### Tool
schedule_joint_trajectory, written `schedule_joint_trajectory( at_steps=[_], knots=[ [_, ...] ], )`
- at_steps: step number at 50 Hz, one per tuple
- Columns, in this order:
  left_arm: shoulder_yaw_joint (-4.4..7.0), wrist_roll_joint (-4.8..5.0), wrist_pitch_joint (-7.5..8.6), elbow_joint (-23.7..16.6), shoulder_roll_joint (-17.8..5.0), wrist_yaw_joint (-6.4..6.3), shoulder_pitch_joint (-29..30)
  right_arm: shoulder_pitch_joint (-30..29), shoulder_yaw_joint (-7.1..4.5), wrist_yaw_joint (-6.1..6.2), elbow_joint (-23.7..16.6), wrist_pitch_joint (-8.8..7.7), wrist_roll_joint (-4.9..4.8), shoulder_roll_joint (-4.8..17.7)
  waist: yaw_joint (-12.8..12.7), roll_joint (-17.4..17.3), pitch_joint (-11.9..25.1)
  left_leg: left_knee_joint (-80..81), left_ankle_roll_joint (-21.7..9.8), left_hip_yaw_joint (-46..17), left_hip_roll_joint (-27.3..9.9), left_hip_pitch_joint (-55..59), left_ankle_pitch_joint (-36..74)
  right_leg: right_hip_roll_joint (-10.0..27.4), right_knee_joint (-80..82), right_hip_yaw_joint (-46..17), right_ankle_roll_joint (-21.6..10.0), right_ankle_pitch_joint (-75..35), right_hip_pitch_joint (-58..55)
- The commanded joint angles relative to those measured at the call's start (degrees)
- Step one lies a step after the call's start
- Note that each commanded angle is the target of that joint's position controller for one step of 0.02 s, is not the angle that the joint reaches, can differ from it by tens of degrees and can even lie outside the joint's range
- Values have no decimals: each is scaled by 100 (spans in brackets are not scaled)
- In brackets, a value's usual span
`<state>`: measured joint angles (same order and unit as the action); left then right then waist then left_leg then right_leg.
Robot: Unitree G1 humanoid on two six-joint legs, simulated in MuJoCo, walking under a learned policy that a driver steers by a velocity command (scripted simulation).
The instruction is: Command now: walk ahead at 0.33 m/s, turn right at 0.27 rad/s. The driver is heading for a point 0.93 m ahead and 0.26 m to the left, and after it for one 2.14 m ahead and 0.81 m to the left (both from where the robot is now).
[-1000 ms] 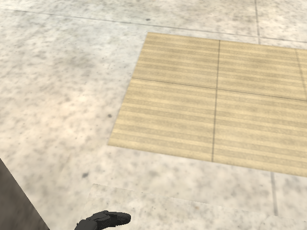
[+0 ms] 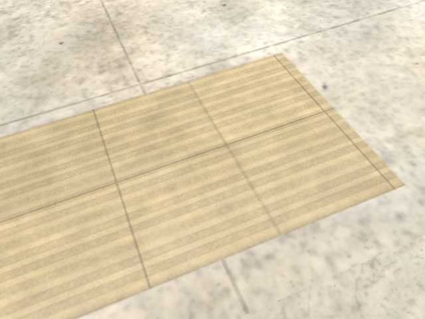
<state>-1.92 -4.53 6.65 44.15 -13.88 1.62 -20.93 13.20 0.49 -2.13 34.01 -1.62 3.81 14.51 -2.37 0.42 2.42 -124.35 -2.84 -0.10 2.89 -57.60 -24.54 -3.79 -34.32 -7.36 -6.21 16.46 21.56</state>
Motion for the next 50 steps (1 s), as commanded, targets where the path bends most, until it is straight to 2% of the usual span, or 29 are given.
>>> schedule_joint_trajectory(
  at_steps=[1, 4, 6, 7, 8, 10, 13, 15, 16, 17, 18, 19, 20, 22, 24, 27, 29, 31, 34, 36, 40, 42, 43, 44, 45, 46, 47, 49, 50],
  knots=[
    [167, -152, -78, 573, -801, 96, -1557, -867, 142, -70, -406, -282, -27, 5, -415, 841, -501, -1854, -412, -179, -120, -3521, -197, 1745, 1206, -2377, -1150, 1551, -1998],
    [84, -355, 69, 903, -706, 161, -1374, -1137, 272, -86, -520, -231, -76, -98, -170, 827, -783, -961, -566, 107, -514, -3736, 617, 1599, 1554, -1849, -995, 1748, -1270],
    [38, -386, 145, 1039, -784, 211, -1470, -1973, 236, -100, -975, 3, -166, 89, -109, 1139, -703, -39, -482, 260, -675, -3017, 556, 1629, 2256, -1934, -1076, 1582, -146],
    [53, -328, 154, 914, -953, 254, -1181, -2133, 291, -174, -1019, 196, -75, 97, 103, 1237, -557, 430, -489, 623, -685, -2404, 606, 1770, 2830, -1791, -1242, 1245, 143],
    [43, -393, 115, 934, -1010, 268, -1195, -2281, 337, -225, -996, 299, -131, 119, 73, 995, -449, 831, -497, 556, -683, -2230, 661, 1903, 3049, -1796, -1237, 845, 141],
    [-59, -153, 86, 640, -817, 352, -471, -1716, 409, -296, -704, 340, -132, -81, 481, 821, -314, 1832, -415, 647, -630, -516, 518, 1906, 3244, -834, -1016, -848, 518],
    [185, 39, 59, 520, -1563, 490, -243, -1513, 287, -484, -808, 377, -124, 288, 1026, 1428, 499, 3732, -78, 1191, 199, 1121, -640, 2055, 2660, -323, -1336, -6701, -577],
    [481, 133, 32, 353, -1970, 491, -140, -768, 161, -483, -570, 211, -169, 589, 1031, 1447, 1298, 5431, -235, 1160, 523, 1707, -1208, 1995, 1106, -46, -1009, -9357, -2226],
    [464, -35, -19, 342, -1552, 513, -164, 902, -36, -413, 139, 65, -123, 995, 1328, 507, 2050, 6113, -872, -345, 188, 3723, 712, 1617, -846, -39, -700, -9352, -927],
    [246, -357, -44, 154, -406, 597, -441, 2474, -148, -333, 890, -10, 152, 1285, 1388, -2027, 2871, 8503, -2094, -4097, -958, 6295, 333, -172, -2809, -689, -182, -2122, 2258],
    [314, -32, -101, 177, -451, 658, -15, 3214, -126, -292, 782, -168, 238, 1191, 1823, -2381, 1950, 9452, -1927, -5943, -1365, 5695, -2574, -673, -5536, -1910, -172, -1405, 3528],
    [350, 251, -10, 24, -420, 550, 762, 2805, -112, -306, 1048, -330, 71, 1170, 1530, -1963, 164, 9438, -1473, -5260, -1264, 4792, -3678, -672, -6537, -1577, -196, -1378, 4662],
    [305, 209, 65, -5, -413, 409, 975, 2013, -123, -311, 1118, -342, -67, 1029, 1075, -1253, -270, 9314, -1598, -4738, -1189, 4315, -2752, -566, -7303, -1120, -261, -1587, 4899],
    [170, 49, 17, -40, -346, 277, 1010, 826, 87, -267, 1462, -305, -14, 21, 252, -73, -100, 8999, -1510, -3854, -1139, 3346, -1526, -193, -7867, -965, -397, -1543, 4562],
    [88, 39, -108, 4, -174, 228, 913, 249, 227, -141, 1809, -290, 50, -482, -81, 73, -157, 9208, -1263, -3144, -997, 2975, -1295, -60, -8025, -916, -479, -1262, 4825],
    [145, 73, -46, -229, -464, 312, 1516, -230, 91, -113, 1744, -496, 132, 25, -130, 167, -177, 10020, -908, -1786, -795, 2254, -709, 525, -6050, -25, -235, -1585, 3832],
    [220, -63, -95, -399, -494, 359, 1998, 202, 197, -44, 1853, -748, 117, -95, 62, -366, -258, 10208, -915, -1405, -697, 2423, 158, 801, -5900, 350, 96, -1622, 3593],
    [267, -9, -183, -579, -550, 278, 2547, 988, 162, -47, 1840, -933, 44, 31, 635, -288, -297, 10178, -1005, -1294, -871, 3629, 1136, 911, -4956, 359, 390, -1736, 4139],
    [162, -47, -240, -909, -191, 319, 3376, 1789, 133, -84, 1811, -854, -54, 82, 990, -360, -280, 10557, -1029, -1098, -1104, 4813, 2248, 1015, -2719, 888, 601, -1601, 3645],
    [129, 56, -352, -1155, -21, 359, 3848, 2177, 24, -150, 1901, -781, -58, 376, 1073, -478, -489, 10888, -1039, -974, -1311, 5035, 2993, 850, -1647, 1071, 723, -1772, 2776],
    [342, 118, -298, -1305, -392, 375, 3926, 2114, -162, -244, 1903, -691, -30, 516, 702, -714, -666, 10895, -879, -942, -1606, 6327, 5266, 338, -93, 1348, 335, -1235, 1798],
    [482, 379, -156, -1126, -614, 224, 2977, 1812, -278, -246, 1907, -645, 46, 745, 152, -814, -61, 10033, -380, -404, -1391, 5992, 7425, 127, 243, 1379, -19, -2249, -278],
    [508, 309, -134, -859, -779, 42, 1649, 1570, -243, -242, 1708, -642, 67, 471, -238, -467, 1244, 8627, -115, -284, -1063, 4879, 6520, 641, -551, 981, -491, -3048, -2871],
    [560, 262, -123, -529, -812, 1, 471, 3005, 82, -157, 1712, -680, 178, -512, -119, 990, 3132, 6916, 349, -305, -451, 2579, 3366, 2208, -655, -952, -1933, -3453, -6382],
    [563, 126, -221, -4, -625, -123, -951, 2040, -17, -327, 1657, -604, -20, -175, -878, 1050, 2899, 4923, 450, -304, 370, 1643, -607, 2666, 686, -2673, -1900, -2226, -6198],
    [711, 76, -147, 375, -823, -221, -1040, 936, -177, -386, 1354, -534, -301, -46, -957, 794, 1197, 3896, 153, -712, -151, 915, 43, 2457, 1178, -2003, -1026, -1382, -4565],
    [738, 155, -95, 368, -814, -263, -250, 635, -195, -316, 1365, -579, -301, -49, -606, 634, 165, 3912, -20, -725, -534, 888, 564, 2371, 1447, -1338, -801, -1362, -2866],
    [520, 210, -76, 275, 130, -276, 567, 751, -111, -203, 1368, -559, 15, -256, -26, 362, 418, 4162, -135, -730, -931, 1787, 829, 2352, 1814, -490, -845, -2385, -1598],
    [438, 222, -56, 249, 476, -285, 821, 578, -74, -199, 1265, -498, 54, -470, 216, 239, 468, 4264, -177, -669, -1025, 1949, 676, 2306, 2070, -284, -863, -2365, -1305]
  ],
)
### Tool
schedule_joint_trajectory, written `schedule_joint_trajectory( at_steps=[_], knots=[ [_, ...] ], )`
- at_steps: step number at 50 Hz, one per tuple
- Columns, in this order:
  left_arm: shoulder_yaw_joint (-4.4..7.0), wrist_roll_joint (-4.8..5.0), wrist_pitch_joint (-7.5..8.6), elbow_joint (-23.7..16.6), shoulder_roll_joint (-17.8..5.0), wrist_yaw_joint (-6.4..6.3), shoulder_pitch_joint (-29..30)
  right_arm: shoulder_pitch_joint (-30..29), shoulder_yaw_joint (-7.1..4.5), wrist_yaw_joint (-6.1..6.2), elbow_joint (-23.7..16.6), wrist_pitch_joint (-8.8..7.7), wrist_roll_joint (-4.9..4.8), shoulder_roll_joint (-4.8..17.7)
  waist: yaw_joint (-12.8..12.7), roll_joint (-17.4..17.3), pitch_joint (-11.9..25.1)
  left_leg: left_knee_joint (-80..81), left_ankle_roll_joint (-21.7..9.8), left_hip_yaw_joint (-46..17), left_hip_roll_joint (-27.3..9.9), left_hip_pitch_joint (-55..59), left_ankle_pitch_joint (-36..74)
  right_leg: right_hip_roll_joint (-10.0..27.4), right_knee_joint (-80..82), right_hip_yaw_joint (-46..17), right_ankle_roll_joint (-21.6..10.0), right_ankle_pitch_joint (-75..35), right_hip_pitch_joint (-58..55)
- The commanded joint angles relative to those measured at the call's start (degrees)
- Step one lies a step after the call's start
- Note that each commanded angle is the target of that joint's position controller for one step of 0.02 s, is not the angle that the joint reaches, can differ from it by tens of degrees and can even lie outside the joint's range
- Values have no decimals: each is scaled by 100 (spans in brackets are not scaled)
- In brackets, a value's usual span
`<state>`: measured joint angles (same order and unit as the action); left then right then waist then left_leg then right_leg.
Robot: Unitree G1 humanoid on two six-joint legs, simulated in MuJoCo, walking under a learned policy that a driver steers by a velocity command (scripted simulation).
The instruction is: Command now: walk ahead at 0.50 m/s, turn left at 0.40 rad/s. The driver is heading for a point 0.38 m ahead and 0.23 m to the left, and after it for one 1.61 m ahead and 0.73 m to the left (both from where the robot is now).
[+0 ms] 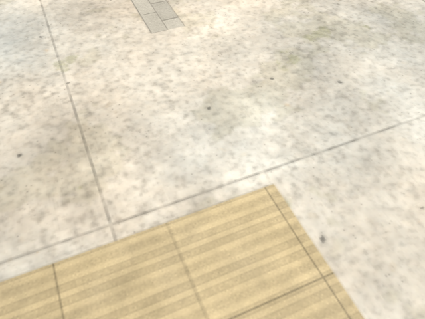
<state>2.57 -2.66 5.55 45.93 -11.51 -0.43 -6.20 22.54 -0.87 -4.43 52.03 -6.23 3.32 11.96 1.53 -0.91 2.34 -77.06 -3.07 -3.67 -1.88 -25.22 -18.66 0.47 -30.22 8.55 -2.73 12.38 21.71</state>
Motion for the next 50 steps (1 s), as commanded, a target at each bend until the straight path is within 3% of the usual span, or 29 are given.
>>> schedule_joint_trajectory(
  at_steps=[1, 3, 4, 5, 6, 8, 10, 12, 14, 16, 18, 19, 20, 21, 22, 23, 24, 26, 28, 32, 37, 40, 41, 42, 43, 44, 45, 47, 50],
  knots=[
    [-13, 34, 74, 120, 253, -95, -450, -496, 43, 39, -574, 26, 57, -308, -30, 345, 412, -487, -201, -288, -530, -1455, -17, 1791, 1902, -1622, -1183, -1727, -1196],
    [42, -28, 164, 169, 123, -96, -283, -703, 10, -21, -663, 78, -39, -228, 67, 250, 149, -136, -240, -252, -536, -1821, 421, 1660, 2222, -1025, -1173, -1641, -992],
    [153, 285, 219, 230, -530, 32, -344, -883, -166, 397, -903, 177, -897, 131, 213, 119, -171, 129, -62, -554, -663, -2306, 607, 1732, 2278, -1020, -795, -1462, -1198],
    [154, 345, 212, 291, -539, 43, -346, -1173, -140, 530, -1002, 178, -903, 181, 183, 56, -325, 489, 9, -560, -643, -2465, 886, 1721, 2399, -878, -684, -1408, -1087],
    [125, 301, 197, 313, -510, 4, -354, -1236, -143, 527, -1088, 176, -712, 167, 243, 84, -382, 988, 33, -451, -588, -2272, 1359, 1556, 2430, -530, -607, -1495, -889],
    [164, 236, 183, 309, -660, -81, -417, -1423, -187, 389, -1170, 193, -543, 193, 211, 316, -404, 2173, 29, 85, -474, -1529, 2467, 1145, 2460, 138, -498, -1711, -577],
    [221, 269, 215, 387, -837, -162, -803, -2039, -183, 268, -1304, 214, -507, 158, -105, 259, -553, 3112, -46, 406, -377, -1128, 2866, 1106, 2662, 331, -467, -1597, -801],
    [285, 342, 144, 478, -1003, -143, -1217, -2437, -178, 178, -1433, 288, -506, 128, -348, 118, -673, 3841, -181, 511, -313, -1379, 2691, 1292, 2432, 387, -456, -2051, -1800],
    [335, 337, 10, 514, -1138, -136, -1397, -2610, -253, 157, -1588, 322, -491, 276, -362, 297, -522, 4028, -333, 801, -50, -1406, 2153, 1455, 1760, 480, -304, -3698, -2687],
    [403, 381, -120, 443, -1305, -166, -1377, -2339, -365, 151, -1645, 352, -484, 511, -129, 647, -260, 4054, -524, 1073, 297, -991, 1368, 1523, 871, 527, -178, -5494, -3144],
    [427, 387, -237, 327, -1380, -192, -1163, -903, -650, 212, -1319, 375, -485, 1059, 639, 632, 355, 4688, -807, 1101, 695, 950, 1414, 1255, -1124, 636, 29, -5580, -2643],
    [366, 251, -183, 102, -1183, -215, -1121, -119, -813, 348, -1169, 424, -379, 1574, 838, -23, 872, 4306, -1054, -147, -75, 2877, 2509, 954, -3016, 556, 296, -3308, -879],
    [107, 170, 4, -271, -414, -118, -1580, -558, -840, 372, -1407, 384, -346, 2043, 128, -1545, 1542, 5023, -2421, -3457, -1623, 4800, 2841, -436, -5487, -134, 719, 1925, 1691],
    [188, 329, 251, -403, -900, -26, -1155, -357, -743, 397, -1555, 395, -301, 1686, 505, -853, 2354, 5550, -2377, -3927, -1718, 4884, 3068, -258, -5935, -1476, 637, 1938, 1977],
    [200, 494, 296, -612, -994, -35, -681, -646, -678, 421, -1609, 360, -271, 1415, 436, -569, 1787, 5442, -2068, -3006, -1535, 4345, 3671, 13, -5797, -1509, 570, 1552, 2173],
    [201, 416, 275, -625, -991, -120, -543, -1011, -613, 399, -1644, 344, -382, 1195, 178, 104, 1053, 5464, -1807, -2247, -1254, 3340, 4296, 247, -5305, -1406, 595, 1202, 2108],
    [257, 275, 198, -645, -1092, -190, -442, -1267, -565, 406, -1694, 333, -487, 1010, -3, 322, 725, 5574, -1642, -1804, -1030, 2596, 4281, 423, -4883, -1350, 625, 1043, 1934],
    [273, 187, 21, -790, -992, -213, -453, -1374, -536, 395, -1717, 327, -394, 970, -273, 234, 498, 5775, -1581, -1568, -811, 1599, 4520, 481, -4408, -1343, 635, 973, 1434],
    [197, 172, -68, -878, -805, -198, -335, -1302, -605, 487, -1685, 334, -363, 1136, -369, 251, 428, 5821, -1503, -1393, -714, 1179, 4808, 404, -3718, -1285, 699, 921, 1375],
    [135, 164, -140, -961, -686, -218, 140, -1275, -666, 641, -1707, 516, -449, 1242, -247, -220, 685, 5414, -1048, -917, -183, 902, 4758, 70, -2120, -1163, 796, -324, 1051],
    [112, 271, -213, -1142, -715, -136, 894, -1045, -649, 736, -1717, 725, -475, 1086, 65, -497, 704, 5067, -794, -1640, -198, 1206, 3366, -268, -836, -1379, 773, -607, 823],
    [217, 257, -136, -1133, -911, -49, 650, -1323, -658, 747, -1894, 768, -472, 1101, -178, -753, 603, 4635, -676, -2196, -194, 1530, 2691, -266, 174, -1562, 543, -537, 406],
    [269, 232, -70, -1068, -969, -61, 390, -1452, -621, 734, -1974, 735, -462, 999, -341, -770, 624, 4265, -496, -2069, 49, 1278, 2353, -114, 779, -1485, 391, -1386, -280],
    [357, 130, -55, -1053, -1292, -120, 70, -1359, -516, 713, -2104, 690, -365, 658, -324, -186, 987, 3210, -210, -1629, 460, 567, 1222, 869, 629, -2165, 1, -2672, -1452],
    [385, -79, -149, -1047, -1493, -165, -15, -781, -475, 713, -2153, 645, -417, 535, 13, 1564, 1131, 2095, 208, -842, 1277, -950, -1699, 2173, 738, -3833, -1200, -4373, -2510],
    [372, 41, -189, -1031, -1203, -176, -177, -416, -588, 650, -2035, 623, -384, 1104, 35, 1821, 1491, 876, 492, -715, 818, -1268, -2143, 2770, 793, -4673, -1726, -3930, -2532],
    [287, 149, -225, -1157, -869, -205, -12, -600, -697, 619, -1926, 679, -412, 1452, -102, 1213, 1204, 292, 637, -624, 606, -1382, -1755, 2388, 670, -3927, -1573, -3423, -2306],
    [240, 210, -364, -1176, -751, -232, 182, -1010, -681, 664, -1935, 844, -415, 1287, -147, 576, 698, 63, 742, -415, 388, -1500, -1093, 1723, 762, -2882, -1076, -2402, -1675],
    [282, 131, -488, -1105, -925, -266, 257, -1153, -526, 628, -2057, 901, -480, 787, -88, 766, 442, 825, 728, 95, 312, -1050, -669, 1244, 1056, -1929, -887, -2328, -1056]
  ],
)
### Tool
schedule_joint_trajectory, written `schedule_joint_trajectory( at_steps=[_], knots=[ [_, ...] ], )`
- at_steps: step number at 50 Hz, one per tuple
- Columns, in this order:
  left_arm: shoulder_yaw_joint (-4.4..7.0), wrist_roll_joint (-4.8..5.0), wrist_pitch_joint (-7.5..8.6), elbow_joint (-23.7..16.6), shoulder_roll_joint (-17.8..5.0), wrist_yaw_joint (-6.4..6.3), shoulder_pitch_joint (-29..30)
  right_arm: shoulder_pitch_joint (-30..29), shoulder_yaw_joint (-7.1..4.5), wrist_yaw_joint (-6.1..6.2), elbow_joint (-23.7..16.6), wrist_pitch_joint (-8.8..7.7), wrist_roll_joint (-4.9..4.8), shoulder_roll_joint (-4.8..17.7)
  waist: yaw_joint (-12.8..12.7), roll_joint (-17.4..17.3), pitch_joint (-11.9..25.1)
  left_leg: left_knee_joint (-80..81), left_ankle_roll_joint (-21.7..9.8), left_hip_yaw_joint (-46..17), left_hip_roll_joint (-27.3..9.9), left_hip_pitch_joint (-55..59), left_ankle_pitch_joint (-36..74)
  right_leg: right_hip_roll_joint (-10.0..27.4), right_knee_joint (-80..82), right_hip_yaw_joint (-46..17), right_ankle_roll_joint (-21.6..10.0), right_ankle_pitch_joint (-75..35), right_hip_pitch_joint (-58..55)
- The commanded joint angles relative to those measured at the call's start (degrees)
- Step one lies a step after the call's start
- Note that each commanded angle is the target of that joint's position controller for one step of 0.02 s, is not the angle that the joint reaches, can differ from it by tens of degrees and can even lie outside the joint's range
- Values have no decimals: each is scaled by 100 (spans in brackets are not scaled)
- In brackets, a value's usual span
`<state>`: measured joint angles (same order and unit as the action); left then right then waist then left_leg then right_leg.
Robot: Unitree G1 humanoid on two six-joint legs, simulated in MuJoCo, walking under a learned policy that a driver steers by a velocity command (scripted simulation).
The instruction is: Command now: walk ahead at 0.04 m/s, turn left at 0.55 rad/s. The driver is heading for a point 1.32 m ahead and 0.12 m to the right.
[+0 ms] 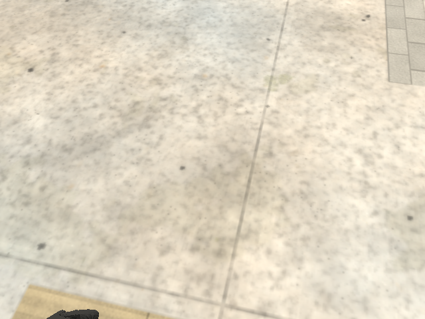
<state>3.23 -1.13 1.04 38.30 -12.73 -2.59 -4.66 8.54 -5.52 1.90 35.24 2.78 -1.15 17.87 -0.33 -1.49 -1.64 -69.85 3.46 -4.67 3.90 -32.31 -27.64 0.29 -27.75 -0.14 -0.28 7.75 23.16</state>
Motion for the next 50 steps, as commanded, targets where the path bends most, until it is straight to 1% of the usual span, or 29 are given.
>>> schedule_joint_trajectory(
  at_steps=[1, 4, 6, 7, 8, 9, 10, 11, 12, 13, 14, 15, 16, 18, 19, 21, 22, 23, 24, 25, 26, 27, 28, 29, 30, 32, 35, 40, 50],
  knots=[
    [230, -21, -58, -313, -840, -52, 69, 172, -17, -5, -411, -21, -23, 111, 55, 941, 911, 462, 79, 280, -290, -182, 214, 1248, 827, -932, -1177, -1967, -1204],
    [265, 36, -102, -237, -960, -20, 72, 49, 79, -53, -451, -78, 47, 12, -3, 1165, 1126, 1652, -2, 394, -418, 545, 265, 1304, 831, -679, -1276, -1818, -1128],
    [281, 89, -124, -157, -1038, 9, -55, 70, 66, -99, -430, -78, 60, 112, -53, 1293, 1139, 2307, -88, 466, -417, 907, 485, 1413, 811, -731, -1303, -1391, -1108],
    [277, 124, -135, -120, -1051, 23, -98, 136, 54, -122, -401, -72, 72, 137, -25, 1294, 1113, 2750, -167, 527, -380, 1140, 687, 1421, 751, -734, -1263, -1058, -1059],
    [260, 172, -151, -96, -1033, 34, -70, 294, 49, -151, -331, -69, 89, 101, 86, 1255, 1067, 3428, -282, 641, -310, 1525, 1118, 1366, 624, -663, -1156, -707, -906],
    [228, 213, -159, -43, -946, 48, -147, 435, 42, -180, -252, -64, 118, 71, 150, 1196, 1003, 4035, -410, 765, -183, 1980, 1429, 1253, 477, -573, -969, -302, -652],
    [180, 214, -147, 77, -787, 75, -415, 484, 31, -185, -283, -64, 177, 144, 140, 966, 917, 4465, -579, 507, -309, 2478, 1675, 1069, 227, -424, -574, 335, -223],
    [64, 24, -118, 13, -410, 131, -526, 587, -31, -131, -377, -69, 248, 552, -21, -360, 968, 4866, -940, -1054, -1523, 3048, 2370, 518, -1077, 206, 29, 1486, 587],
    [83, 5, -78, -218, -484, 80, -210, 336, -47, -135, -441, -90, 377, 762, 44, -1552, 708, 5304, -1809, -2018, -2487, 2076, 2342, 177, -1537, 159, 238, 2575, 995],
    [184, 40, -85, -219, -852, 38, 28, 169, 5, -125, -483, -185, 424, 545, 192, -1210, 522, 5419, -1965, -1916, -2300, 1719, 1973, 342, -2193, -168, 313, 2431, 777],
    [227, 87, -118, -104, -896, 39, -100, -57, 81, -114, -416, -265, 405, 316, 46, -1065, 447, 5355, -1780, -1525, -2018, 1677, 1902, 347, -2412, -231, 349, 2147, 780],
    [249, 58, -153, 77, -858, 16, -294, -215, 87, -102, -392, -310, 331, 285, -30, -864, 453, 5254, -1563, -1201, -1738, 1725, 1964, 352, -2517, -219, 401, 1929, 727],
    [262, 14, -180, 163, -844, 3, -419, -335, 107, -91, -353, -344, 263, 212, -70, -840, 478, 5141, -1461, -1013, -1635, 1734, 2464, 379, -2575, -238, 458, 1695, 624],
    [197, 58, -177, 258, -618, 32, -586, -383, 169, -78, -271, -360, 247, 15, -166, -643, 622, 4901, -1416, -623, -1428, 1694, 3467, 358, -2411, -188, 519, 1486, 152],
    [148, 86, -166, 254, -517, 46, -543, -331, 174, -80, -232, -356, 241, -36, -113, -635, 674, 4797, -1427, -556, -1380, 1819, 3647, 349, -2094, -149, 524, 1496, 31],
    [90, 108, -153, 207, -449, 59, -376, -148, 169, -82, -130, -331, 220, -42, 33, -660, 701, 4636, -1532, -677, -1425, 2111, 3756, 303, -1433, -96, 521, 1605, -115],
    [74, 118, -149, 214, -448, 71, -394, -105, 173, -78, -88, -315, 203, -46, 34, -659, 710, 4573, -1555, -753, -1435, 2193, 3684, 274, -1007, -70, 509, 1507, -269],
    [56, 117, -137, 265, -426, 89, -515, -133, 191, -73, -53, -300, 167, -81, -69, -615, 702, 4501, -1488, -753, -1373, 2165, 3517, 235, -318, -18, 463, 984, -590],
    [42, 70, -120, 322, -456, 111, -628, -49, 197, -76, 12, -305, 127, -106, -133, -511, 682, 4474, -1322, -740, -1275, 2039, 3193, 246, 279, -61, 388, 107, -1023],
    [63, -16, -110, 329, -651, 114, -693, 134, 211, -88, 72, -345, 155, -166, -59, -262, 731, 4408, -1074, -695, -1110, 1858, 2647, 451, 287, -324, 298, -679, -1415],
    [134, -32, -116, 330, -988, 106, -724, 308, 192, -134, 75, -397, 228, -135, 175, 273, 646, 4337, -891, -473, -813, 1578, 2069, 621, 41, -385, 142, -1131, -1559],
    [178, 52, -111, 453, -991, 138, -655, 286, 167, -146, 74, -407, 236, -89, 197, 757, 554, 4384, -722, -135, -559, 1717, 1814, 483, -80, -269, -32, -246, -1112],
    [115, 61, -85, 419, -695, 169, -613, -23, 140, -129, 82, -388, 239, 50, -19, 533, 416, 4253, -643, -64, -528, 1840, 1691, 388, 48, -258, -38, 195, -849],
    [76, 17, -63, 460, -584, 154, -576, -168, 135, -104, 41, -358, 212, -36, -15, 470, 393, 4213, -652, -35, -540, 1865, 1688, 384, 119, -255, 21, 316, -762],
    [55, 7, -41, 466, -551, 137, -532, -203, 148, -84, 43, -319, 200, -119, -15, 463, 312, 4214, -676, -65, -567, 1820, 1759, 356, 143, -236, 73, 269, -747],
    [40, 12, -3, 522, -519, 95, -591, -117, 141, -75, 77, -288, 205, -181, -6, 387, 291, 4221, -688, -48, -551, 1806, 1780, 326, 104, -202, 111, 311, -780],
    [28, 26, 0, 575, -510, 55, -626, -57, 129, -72, 165, -302, 195, -225, -21, 235, 246, 4237, -674, -40, -547, 1776, 1710, 299, 86, -199, 113, 416, -781],
    [15, 38, 7, 702, -475, 29, -693, 49, 107, -50, 333, -321, 189, -234, -29, 94, 211, 4237, -626, -16, -541, 1777, 1710, 262, 59, -190, 97, 440, -793],
    [8, 62, 1, 1080, -386, 7, -829, 214, 98, 9, 717, -348, 162, -232, -28, 89, 141, 4271, -608, 8, -554, 1827, 1779, 193, 78, -150, 99, 402, -811]
  ],
)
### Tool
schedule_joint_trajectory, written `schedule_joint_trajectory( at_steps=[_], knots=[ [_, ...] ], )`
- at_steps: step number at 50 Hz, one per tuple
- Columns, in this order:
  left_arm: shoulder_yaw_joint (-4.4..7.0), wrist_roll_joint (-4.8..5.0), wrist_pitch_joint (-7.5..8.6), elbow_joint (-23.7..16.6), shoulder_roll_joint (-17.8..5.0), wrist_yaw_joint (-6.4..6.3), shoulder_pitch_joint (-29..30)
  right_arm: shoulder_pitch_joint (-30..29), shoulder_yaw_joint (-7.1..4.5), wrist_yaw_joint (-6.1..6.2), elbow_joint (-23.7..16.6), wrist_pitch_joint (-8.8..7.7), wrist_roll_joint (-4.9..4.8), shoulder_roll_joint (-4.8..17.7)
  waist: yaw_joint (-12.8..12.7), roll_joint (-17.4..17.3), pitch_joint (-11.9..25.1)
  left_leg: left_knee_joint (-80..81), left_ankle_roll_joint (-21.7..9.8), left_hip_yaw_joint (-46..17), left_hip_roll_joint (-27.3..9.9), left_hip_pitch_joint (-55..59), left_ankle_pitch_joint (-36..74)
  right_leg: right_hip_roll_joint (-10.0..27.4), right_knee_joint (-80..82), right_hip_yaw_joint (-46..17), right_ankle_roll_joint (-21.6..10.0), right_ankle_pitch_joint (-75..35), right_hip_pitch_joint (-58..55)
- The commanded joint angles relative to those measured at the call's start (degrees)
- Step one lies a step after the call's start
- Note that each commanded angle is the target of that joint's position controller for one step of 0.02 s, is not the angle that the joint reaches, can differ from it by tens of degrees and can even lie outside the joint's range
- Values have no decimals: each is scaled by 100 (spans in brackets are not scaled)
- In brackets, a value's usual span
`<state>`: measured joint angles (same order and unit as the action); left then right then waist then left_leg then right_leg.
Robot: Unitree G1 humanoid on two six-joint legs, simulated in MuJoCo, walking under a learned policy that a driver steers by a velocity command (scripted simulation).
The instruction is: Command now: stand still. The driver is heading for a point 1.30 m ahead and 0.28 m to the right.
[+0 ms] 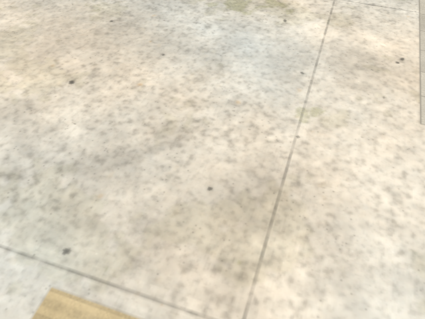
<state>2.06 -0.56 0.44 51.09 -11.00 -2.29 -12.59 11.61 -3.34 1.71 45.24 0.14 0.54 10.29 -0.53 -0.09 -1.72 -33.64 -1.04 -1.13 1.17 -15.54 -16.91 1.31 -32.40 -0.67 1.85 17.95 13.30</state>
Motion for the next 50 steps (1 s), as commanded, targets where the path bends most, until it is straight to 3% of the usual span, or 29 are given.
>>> schedule_joint_trajectory(
  at_steps=[1, 17, 18, 19, 21, 22, 23, 24, 26, 27, 28, 29, 30, 31, 32, 33, 34, 35, 37, 41, 46, 48, 49, 50],
  knots=[
    [127, 8, 58, -157, -553, -27, -49, -82, -120, 31, -239, -86, -10, 525, -9, -46, 142, 658, -158, -344, -281, 155, 715, 86, 549, -95, -113, -626, 169],
    [130, 33, 27, 487, -508, -79, -253, 25, -92, 72, 530, -94, -49, 515, -12, -36, 36, 833, -160, -264, -264, 261, 845, 31, 688, -54, -109, -740, 67],
    [121, 41, 17, 584, -454, -80, -387, 145, -95, 75, 634, -82, -54, 509, -6, -82, 158, 895, -189, -230, -216, 316, 125, -64, 645, 57, -136, -168, 35],
    [141, 88, 10, 621, -496, -88, -421, 246, -147, 82, 697, -61, -102, 650, 40, -155, 65, 951, -292, -265, -187, 247, -1080, -209, 432, 209, -215, 648, 211],
    [142, 132, 75, 501, -491, -92, -236, 455, -205, 81, 737, -96, -166, 861, 175, -502, -353, 1491, -650, -1006, -659, -10, -2919, -282, -112, 331, -349, 1570, 878],
    [112, 157, 161, 426, -357, -62, -134, 631, -233, 64, 785, -159, -186, 976, 225, -863, -462, 1902, -914, -1719, -1124, 70, -3395, -313, -599, 448, -369, 1333, 1170],
    [97, 176, 248, 395, -274, -10, -86, 686, -268, 47, 823, -222, -196, 1092, 231, -1127, -527, 2224, -1185, -2396, -1539, 1, -3521, -248, -1075, 405, -419, 961, 1215],
    [117, 188, 319, 386, -335, 44, -67, 585, -272, 39, 803, -279, -198, 1112, 187, -1087, -611, 2381, -1326, -2716, -1751, -211, -3336, -96, -1311, 222, -528, 863, 1190],
    [114, 231, 426, 470, -275, 127, -330, 91, -237, -4, 677, -349, -227, 1064, -122, -956, -591, 2284, -1194, -2359, -1674, -496, -2697, 21, -762, 172, -768, 1000, 697],
    [118, 230, 466, 643, -228, 144, -737, -322, -216, -26, 581, -342, -302, 1025, -406, -838, -544, 2062, -956, -1748, -1339, -959, -2292, -59, 156, 324, -856, 590, -235],
    [168, 167, 472, 879, -301, 148, -1173, -483, -190, -37, 546, -338, -308, 914, -563, -570, -434, 1469, -712, -1137, -893, -1307, -1735, -208, 558, 356, -784, 45, -1029],
    [254, 104, 475, 1065, -582, 144, -1826, -586, -104, -53, 483, -363, -262, 603, -729, 255, -138, 6, -400, -440, -419, -1837, -1099, 460, 1047, -710, -895, 442, -1770],
    [375, 128, 509, 1062, -1203, 172, -2320, -701, -59, -47, 280, -453, -257, 404, -772, 1600, -63, -1671, -89, 330, 150, -2872, -931, 1709, 2126, -2991, -1493, 1327, -2269],
    [311, 24, 574, 1022, -1163, 211, -2166, -826, -110, -50, 205, -530, -314, 624, -657, 1510, -321, -2709, -159, -130, 7, -3414, -1443, 2236, 2473, -4045, -1943, 1680, -1923],
    [210, 46, 630, 872, -852, 207, -1733, -641, -115, -89, 283, -578, -365, 689, -398, 913, -594, -3204, -248, -367, -327, -3749, -930, 2111, 2413, -3628, -1860, 1698, -1875],
    [169, 74, 658, 775, -734, 231, -1473, -484, -114, -122, 412, -609, -334, 709, -280, 641, -561, -3258, -326, -318, -477, -3791, -365, 1819, 2397, -2981, -1611, 1310, -1894],
    [154, 85, 657, 707, -768, 265, -1288, -504, -140, -123, 468, -630, -273, 757, -200, 441, -527, -3066, -351, -261, -605, -3740, 75, 1641, 2436, -2487, -1396, 680, -1869],
    [97, 81, 638, 689, -619, 278, -1264, -612, -170, -139, 471, -632, -217, 822, -194, 413, -483, -2791, -327, -206, -704, -3571, 393, 1468, 2464, -1990, -1237, -124, -1827],
    [29, 49, 566, 771, -458, 253, -1558, -763, -135, -202, 466, -604, -176, 634, -253, 567, -316, -2359, -200, 48, -666, -3272, 783, 1173, 2430, -1252, -1138, -1410, -1809],
    [40, 27, 482, 752, -726, 135, -1730, -1707, 34, -278, 136, -563, -183, 324, -433, 502, -451, -833, -10, 364, -443, -2650, 1569, 919, 2575, -582, -1095, -2021, -1248],
    [112, 142, 485, 866, -899, 112, -1889, -2334, 85, -412, -146, -572, -254, 553, -413, 638, -703, 135, -156, 348, -340, -2117, 1846, 1208, 2637, -430, -1128, -2143, -1383],
    [161, 152, 448, 863, -983, 113, -1776, -2231, 41, -456, -183, -605, -238, 729, -204, 657, -544, 344, -343, 364, -251, -1785, 1583, 1331, 2241, -322, -1028, -3170, -1748],
    [193, 141, 423, 837, -1066, 113, -1697, -1962, -21, -455, -135, -616, -220, 873, -12, 756, -276, 342, -444, 463, -98, -1285, 1426, 1349, 1841, -261, -966, -4242, -1863],
    [213, 121, 382, 805, -1107, 111, -1592, -1329, -123, -429, 35, -611, -218, 1062, 341, 842, 158, 315, -577, 588, 87, -422, 1326, 1265, 1109, -135, -875, -5293, -1827]
  ],
)
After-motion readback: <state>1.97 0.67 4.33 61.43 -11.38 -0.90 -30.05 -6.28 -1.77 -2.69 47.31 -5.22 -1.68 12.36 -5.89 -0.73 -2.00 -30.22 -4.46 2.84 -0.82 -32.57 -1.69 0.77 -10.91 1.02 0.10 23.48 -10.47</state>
